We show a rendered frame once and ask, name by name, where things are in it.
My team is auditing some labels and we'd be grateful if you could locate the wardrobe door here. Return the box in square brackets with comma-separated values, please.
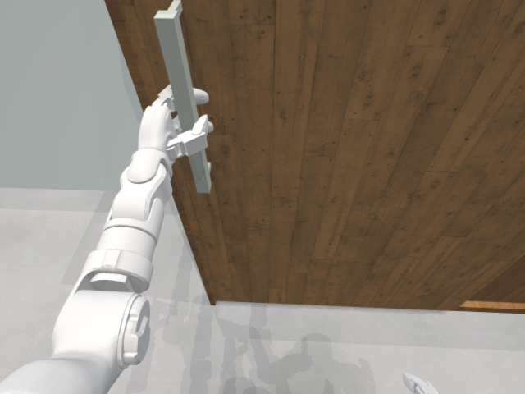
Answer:
[468, 255, 525, 303]
[121, 0, 525, 311]

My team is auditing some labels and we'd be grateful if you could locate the robot right hand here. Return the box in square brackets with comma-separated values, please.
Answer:
[403, 373, 438, 394]

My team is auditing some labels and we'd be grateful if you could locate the robot left hand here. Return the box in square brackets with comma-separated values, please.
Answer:
[138, 85, 214, 165]

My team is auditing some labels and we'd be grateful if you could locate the handle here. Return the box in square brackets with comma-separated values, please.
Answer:
[153, 0, 212, 194]

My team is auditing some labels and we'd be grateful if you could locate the left robot forearm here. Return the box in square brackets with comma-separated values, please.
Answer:
[52, 149, 173, 353]

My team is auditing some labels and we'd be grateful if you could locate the left robot upper arm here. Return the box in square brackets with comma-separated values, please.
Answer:
[0, 290, 150, 394]

